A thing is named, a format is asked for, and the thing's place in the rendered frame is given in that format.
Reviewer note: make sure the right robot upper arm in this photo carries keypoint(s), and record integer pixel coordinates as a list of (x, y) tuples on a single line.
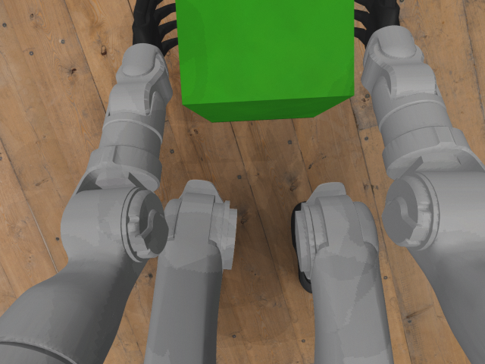
[(439, 216)]

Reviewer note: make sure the right robot thigh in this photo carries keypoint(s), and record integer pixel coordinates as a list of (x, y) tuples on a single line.
[(350, 319)]

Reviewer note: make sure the robot left hand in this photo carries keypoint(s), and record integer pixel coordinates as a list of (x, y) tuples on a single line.
[(146, 27)]

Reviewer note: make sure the carton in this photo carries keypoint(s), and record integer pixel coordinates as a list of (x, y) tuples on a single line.
[(251, 60)]

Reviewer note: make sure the right robot foot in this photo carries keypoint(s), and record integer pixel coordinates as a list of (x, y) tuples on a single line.
[(306, 283)]

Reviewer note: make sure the robot left forearm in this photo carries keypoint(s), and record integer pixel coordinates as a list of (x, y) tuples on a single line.
[(133, 129)]

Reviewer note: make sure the robot right forearm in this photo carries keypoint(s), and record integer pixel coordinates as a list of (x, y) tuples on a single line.
[(411, 114)]

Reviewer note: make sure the left robot upper arm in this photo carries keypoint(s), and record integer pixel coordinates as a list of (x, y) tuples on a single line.
[(73, 317)]

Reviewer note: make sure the robot right hand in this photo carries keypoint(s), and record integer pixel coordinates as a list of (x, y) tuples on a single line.
[(382, 13)]

